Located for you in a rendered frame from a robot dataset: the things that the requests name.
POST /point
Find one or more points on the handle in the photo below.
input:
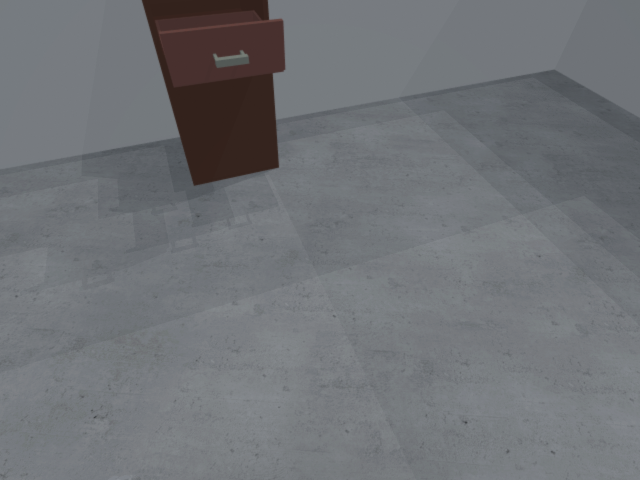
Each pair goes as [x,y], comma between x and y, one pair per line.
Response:
[231,60]

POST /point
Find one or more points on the cabinet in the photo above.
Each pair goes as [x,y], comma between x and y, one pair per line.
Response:
[227,128]

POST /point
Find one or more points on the drawer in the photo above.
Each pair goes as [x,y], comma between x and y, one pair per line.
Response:
[189,43]

